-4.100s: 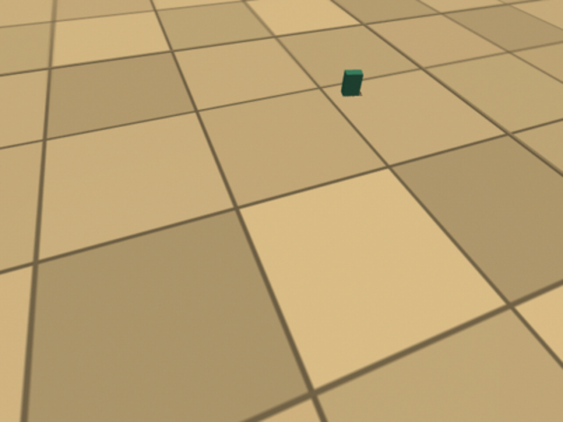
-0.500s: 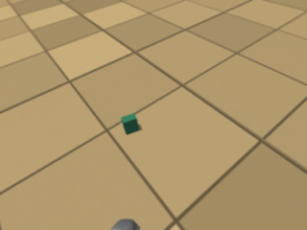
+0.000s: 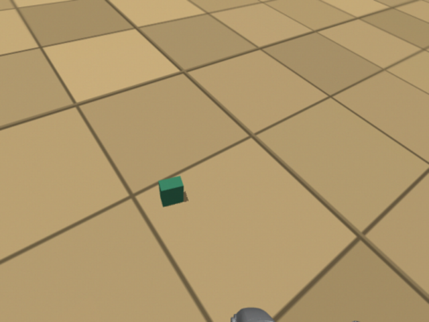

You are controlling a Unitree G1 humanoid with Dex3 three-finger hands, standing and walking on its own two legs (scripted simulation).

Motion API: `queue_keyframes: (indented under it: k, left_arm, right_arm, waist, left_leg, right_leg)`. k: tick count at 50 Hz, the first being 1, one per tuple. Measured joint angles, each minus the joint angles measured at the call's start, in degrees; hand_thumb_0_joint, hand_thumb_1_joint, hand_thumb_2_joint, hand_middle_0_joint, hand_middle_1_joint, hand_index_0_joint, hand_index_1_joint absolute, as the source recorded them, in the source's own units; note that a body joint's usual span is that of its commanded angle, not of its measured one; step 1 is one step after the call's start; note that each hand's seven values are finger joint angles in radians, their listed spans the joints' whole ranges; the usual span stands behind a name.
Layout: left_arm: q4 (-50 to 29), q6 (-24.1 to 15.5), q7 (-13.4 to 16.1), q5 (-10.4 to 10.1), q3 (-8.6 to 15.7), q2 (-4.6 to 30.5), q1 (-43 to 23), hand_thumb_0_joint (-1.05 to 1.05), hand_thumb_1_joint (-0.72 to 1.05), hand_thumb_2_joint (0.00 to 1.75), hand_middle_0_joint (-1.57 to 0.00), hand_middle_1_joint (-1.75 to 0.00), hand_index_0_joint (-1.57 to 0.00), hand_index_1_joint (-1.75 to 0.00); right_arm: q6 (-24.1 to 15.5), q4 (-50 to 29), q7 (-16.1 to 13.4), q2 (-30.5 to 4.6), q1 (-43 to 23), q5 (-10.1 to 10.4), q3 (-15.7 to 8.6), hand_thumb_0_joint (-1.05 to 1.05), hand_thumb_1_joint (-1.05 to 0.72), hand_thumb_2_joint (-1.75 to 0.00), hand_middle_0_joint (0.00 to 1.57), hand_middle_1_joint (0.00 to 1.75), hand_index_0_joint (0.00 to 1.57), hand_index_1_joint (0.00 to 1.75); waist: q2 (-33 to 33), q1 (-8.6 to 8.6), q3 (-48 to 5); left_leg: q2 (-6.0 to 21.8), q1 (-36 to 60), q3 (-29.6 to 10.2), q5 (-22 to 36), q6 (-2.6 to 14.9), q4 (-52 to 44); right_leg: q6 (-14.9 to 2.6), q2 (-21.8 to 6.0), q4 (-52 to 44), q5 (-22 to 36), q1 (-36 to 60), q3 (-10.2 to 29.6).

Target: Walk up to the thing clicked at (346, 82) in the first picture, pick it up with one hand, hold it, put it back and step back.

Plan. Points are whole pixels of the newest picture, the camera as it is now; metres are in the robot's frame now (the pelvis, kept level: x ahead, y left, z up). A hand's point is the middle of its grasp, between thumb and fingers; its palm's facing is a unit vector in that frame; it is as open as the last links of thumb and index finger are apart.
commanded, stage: walk up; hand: left
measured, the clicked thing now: (171, 191) +0.80 +0.15 -0.69
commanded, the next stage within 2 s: none
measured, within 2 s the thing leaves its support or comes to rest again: neither
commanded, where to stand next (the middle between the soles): +0.46 -0.03 m, yaw -4 degrees
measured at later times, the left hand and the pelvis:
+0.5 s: hand (101, 277) +0.22 +0.22 -0.11, palm faces -0.04 -0.90 -0.43, open 7.4 cm; pelvis +0.15 -0.05 +0.00, yaw -3 degrees
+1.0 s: hand (91, 231) +0.34 +0.28 -0.16, palm faces -0.08 -0.94 -0.33, open 7.4 cm; pelvis +0.28 +0.01 +0.00, yaw -2 degrees
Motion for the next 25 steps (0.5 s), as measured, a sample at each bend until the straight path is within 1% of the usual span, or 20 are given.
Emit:
queue_keyframes:
  k: [3,6,8,11,13,14,15,16,18,20,21,25]
  left_arm:
    - [-0.5,0.4,-0.4,0.1,0.2,-0.1,-0.7,0.01,0.90,0.90,-0.21,-0.30,-0.20,-0.30]
    - [-0.5,0.9,-0.9,0.6,0.3,-0.4,-1.0,0.01,0.90,0.90,-0.21,-0.30,-0.20,-0.30]
    - [-0.5,1.0,-1.3,0.8,0.3,-0.8,-1.6,0.01,0.90,0.90,-0.21,-0.30,-0.20,-0.30]
    - [-0.6,0.5,-1.7,1.0,0.5,-1.2,-2.3,0.01,0.90,0.90,-0.21,-0.30,-0.20,-0.30]
    - [-0.5,-0.1,-1.7,1.1,0.7,-1.3,-2.4,0.01,0.90,0.90,-0.21,-0.30,-0.20,-0.30]
    - [-0.3,-0.6,-1.5,1.2,0.9,-1.7,-2.7,0.01,0.90,0.90,-0.21,-0.30,-0.20,-0.30]
    - [-0.3,-1.1,-1.2,1.4,1.0,-2.2,-3.1,0.01,0.90,0.90,-0.21,-0.30,-0.20,-0.30]
    - [-0.7,-1.6,-0.9,1.5,1.0,-2.4,-3.3,0.01,0.90,0.90,-0.21,-0.30,-0.20,-0.30]
    - [-1.6,-2.1,-0.5,1.2,0.8,-2.6,-3.2,0.01,0.90,0.90,-0.21,-0.30,-0.20,-0.30]
    - [-2.0,-2.2,-0.2,0.8,0.4,-3.2,-2.6,0.01,0.90,0.90,-0.21,-0.30,-0.20,-0.30]
    - [-2.1,-2.3,0.0,0.7,0.2,-3.5,-2.2,0.01,0.90,0.90,-0.21,-0.30,-0.20,-0.30]
    - [-2.1,-2.5,0.3,0.8,-0.1,-3.5,0.1,0.01,0.90,0.90,-0.21,-0.30,-0.21,-0.30]
  right_arm:
    - [0.1,0.0,-0.3,0.2,1.2,-0.1,0.1,0.01,-0.90,-0.90,0.21,0.30,0.20,0.30]
    - [0.2,-0.1,-0.5,-0.1,2.3,-0.2,-0.1,0.01,-0.90,-0.90,0.21,0.30,0.20,0.30]
    - [0.4,-0.2,-0.4,-0.5,2.8,-0.4,-0.3,0.01,-0.90,-0.90,0.21,0.30,0.20,0.30]
    - [1.0,-0.3,-0.3,-1.4,3.2,-0.6,-0.4,0.01,-0.90,-0.90,0.21,0.30,0.20,0.30]
    - [1.5,-0.4,-0.2,-1.9,3.7,-0.5,-0.6,0.01,-0.90,-0.90,0.21,0.30,0.20,0.30]
    - [1.7,-0.4,-0.2,-2.4,3.8,-0.4,-0.7,0.01,-0.90,-0.90,0.21,0.30,0.20,0.30]
    - [2.0,-0.1,-0.4,-2.7,3.5,-0.4,-0.8,0.01,-0.90,-0.90,0.21,0.30,0.20,0.30]
    - [2.5,0.2,-0.5,-2.6,3.2,-0.3,-0.8,0.01,-0.90,-0.90,0.21,0.30,0.20,0.30]
    - [3.3,0.9,-0.5,-2.3,2.6,-0.5,-0.3,0.01,-0.90,-0.90,0.20,0.30,0.20,0.30]
    - [3.6,1.5,-0.3,-2.5,1.9,-0.2,0.0,0.01,-0.90,-0.90,0.20,0.30,0.20,0.30]
    - [3.7,1.6,-0.2,-2.7,1.6,0.0,0.0,0.01,-0.90,-0.90,0.20,0.30,0.20,0.30]
    - [3.9,1.3,0.5,-3.4,1.0,-0.1,-0.6,0.01,-0.90,-0.90,0.20,0.30,0.20,0.30]
  waist:
    - [-0.2,-0.11,0.3]
    - [0.2,-0.30,0.3]
    - [0.9,-0.56,0.5]
    - [2.0,-0.81,0.6]
    - [2.9,-1.01,0.1]
    - [4.3,-0.92,0.2]
    - [6.2,-1.03,0.5]
    - [6.9,-0.97,0.8]
    - [6.4,0.14,0.9]
    - [6.5,0.98,0.7]
    - [6.8,1.20,0.6]
    - [7.6,1.66,-0.1]
  left_leg:
    - [-0.6,3.5,0.9,-0.6,0.04,-2.6]
    - [-0.9,6.4,2.0,-1.8,-0.16,-4.1]
    - [-0.9,7.7,2.5,-3.1,-0.49,-4.0]
    - [-0.7,8.7,3.2,-6.2,-1.37,-1.9]
    - [-0.3,8.6,3.2,-9.5,-2.16,1.5]
    - [1.0,8.1,3.0,-11.7,-2.13,4.5]
    - [2.6,6.8,1.8,-13.2,-0.87,8.9]
    - [2.6,4.6,-0.1,-13.9,-0.09,14.7]
    - [0.4,-0.3,-2.1,-14.9,0.37,25.9]
    - [-0.6,-4.9,-3.2,-12.8,0.54,32.2]
    - [-0.5,-7.0,-3.8,-11.2,0.55,33.2]
    - [1.1,-12.9,-6.3,-5.0,-0.20,30.9]
  right_leg:
    - [1.04,-1.2,-4.1,3.4,-3.4,0.8]
    - [1.71,-2.6,-10.5,5.4,-4.9,-0.5]
    - [1.70,-3.4,-16.1,7.4,-4.5,-2.2]
    - [1.24,-3.8,-23.8,10.3,-2.2,-3.6]
    - [0.83,-3.1,-27.8,11.5,0.9,-4.4]
    - [0.81,-2.0,-27.8,12.0,1.7,-5.0]
    - [0.54,-0.8,-26.5,10.7,2.1,-6.2]
    - [0.26,-0.4,-25.1,9.2,2.3,-6.8]
    - [-0.33,-0.8,-24.5,7.6,3.3,-6.3]
    - [-0.51,-0.9,-27.1,7.9,5.6,-6.1]
    - [-0.39,-0.8,-28.8,8.4,6.9,-6.2]
    - [-0.44,0.0,-34.0,9.4,11.1,-6.6]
